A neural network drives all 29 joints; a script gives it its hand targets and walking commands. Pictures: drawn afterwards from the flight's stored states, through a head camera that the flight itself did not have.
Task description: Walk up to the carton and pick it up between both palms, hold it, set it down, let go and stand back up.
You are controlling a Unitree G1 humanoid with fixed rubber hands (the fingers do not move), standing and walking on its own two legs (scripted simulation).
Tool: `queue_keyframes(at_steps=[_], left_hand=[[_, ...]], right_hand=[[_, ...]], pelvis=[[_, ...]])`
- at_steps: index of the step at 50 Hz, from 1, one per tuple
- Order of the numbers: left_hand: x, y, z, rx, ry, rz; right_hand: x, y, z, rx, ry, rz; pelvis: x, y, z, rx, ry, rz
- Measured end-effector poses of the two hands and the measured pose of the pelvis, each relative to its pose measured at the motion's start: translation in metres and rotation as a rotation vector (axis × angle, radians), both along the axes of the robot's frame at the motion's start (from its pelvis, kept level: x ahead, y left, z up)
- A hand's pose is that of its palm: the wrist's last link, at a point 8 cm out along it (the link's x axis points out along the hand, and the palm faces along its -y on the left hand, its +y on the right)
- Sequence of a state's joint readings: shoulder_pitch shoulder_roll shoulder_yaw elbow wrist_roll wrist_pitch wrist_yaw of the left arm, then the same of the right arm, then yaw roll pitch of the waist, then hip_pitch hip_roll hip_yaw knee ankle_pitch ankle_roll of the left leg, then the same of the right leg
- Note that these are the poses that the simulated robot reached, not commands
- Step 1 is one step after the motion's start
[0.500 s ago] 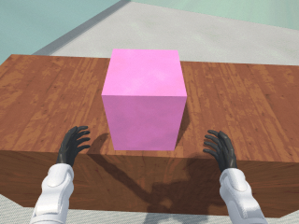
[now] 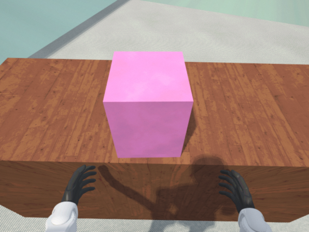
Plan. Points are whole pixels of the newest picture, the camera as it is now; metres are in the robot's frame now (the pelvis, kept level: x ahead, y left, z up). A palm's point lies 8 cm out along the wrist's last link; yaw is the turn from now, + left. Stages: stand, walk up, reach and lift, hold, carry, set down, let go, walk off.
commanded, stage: set down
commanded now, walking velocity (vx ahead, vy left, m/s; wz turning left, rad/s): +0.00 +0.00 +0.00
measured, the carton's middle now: (148, 106) +0.45 +0.05 +0.06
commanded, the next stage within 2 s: let go in 0.50 s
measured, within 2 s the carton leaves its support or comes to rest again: neither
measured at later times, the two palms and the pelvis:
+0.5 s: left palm (74, 227) +0.15 +0.23 -0.07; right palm out of the picture +0.15 -0.21 -0.08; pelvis -0.01 -0.01 +0.00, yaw +0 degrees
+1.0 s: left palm (79, 226) +0.15 +0.22 -0.09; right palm out of the picture +0.14 -0.24 -0.08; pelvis -0.01 -0.01 +0.00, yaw -1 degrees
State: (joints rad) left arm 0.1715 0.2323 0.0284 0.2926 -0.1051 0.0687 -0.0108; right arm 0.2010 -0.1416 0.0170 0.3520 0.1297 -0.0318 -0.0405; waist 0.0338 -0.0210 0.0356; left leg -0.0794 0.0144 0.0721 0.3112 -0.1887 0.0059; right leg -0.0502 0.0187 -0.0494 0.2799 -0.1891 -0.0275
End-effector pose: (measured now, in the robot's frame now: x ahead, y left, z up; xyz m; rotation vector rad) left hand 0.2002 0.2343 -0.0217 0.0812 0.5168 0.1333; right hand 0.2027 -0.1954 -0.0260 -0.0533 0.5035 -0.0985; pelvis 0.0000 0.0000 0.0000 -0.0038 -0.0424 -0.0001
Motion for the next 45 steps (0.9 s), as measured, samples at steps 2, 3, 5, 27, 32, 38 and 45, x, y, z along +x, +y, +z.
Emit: queue_keyframes(at_steps=[2, 3, 5, 27, 32, 38, 45], left_hand=[[-0.006, 0.001, -0.003, 0.009, 0.02, 0.002], [-0.009, 0.001, -0.005, 0.011, 0.03, 0.003], [-0.015, 0.001, -0.008, 0.012, 0.045, 0.006], [-0.055, -0.006, -0.054, 0.043, 0.283, -0.016], [-0.048, -0.005, -0.054, 0.061, 0.288, -0.017], [-0.041, -0.01, -0.06, 0.053, 0.304, -0.037], [-0.046, -0.014, -0.066, 0.051, 0.32, -0.045]], right_hand=[[-0.005, 0.0, -0.004, -0.001, 0.009, 0.007], [-0.008, 0.0, -0.005, -0.003, 0.011, 0.01], [-0.011, -0.001, -0.006, -0.011, 0.008, 0.014], [-0.055, -0.018, -0.053, -0.078, 0.21, 0.036], [-0.053, -0.022, -0.054, -0.087, 0.203, 0.049], [-0.049, -0.033, -0.052, -0.118, 0.197, 0.044], [-0.057, -0.043, -0.055, -0.134, 0.228, 0.035]], pelvis=[[0.001, 0.0, 0.0, 0.0, 0.0, -0.002], [0.001, 0.0, 0.0, 0.0, 0.0, -0.003], [0.002, -0.001, 0.0, -0.001, -0.001, -0.003], [-0.014, -0.006, -0.003, 0.005, -0.009, 0.001], [-0.014, -0.007, -0.004, 0.006, 0.001, -0.004], [-0.01, -0.008, -0.004, 0.007, -0.003, -0.007], [-0.005, -0.008, -0.003, 0.004, -0.017, -0.012]])
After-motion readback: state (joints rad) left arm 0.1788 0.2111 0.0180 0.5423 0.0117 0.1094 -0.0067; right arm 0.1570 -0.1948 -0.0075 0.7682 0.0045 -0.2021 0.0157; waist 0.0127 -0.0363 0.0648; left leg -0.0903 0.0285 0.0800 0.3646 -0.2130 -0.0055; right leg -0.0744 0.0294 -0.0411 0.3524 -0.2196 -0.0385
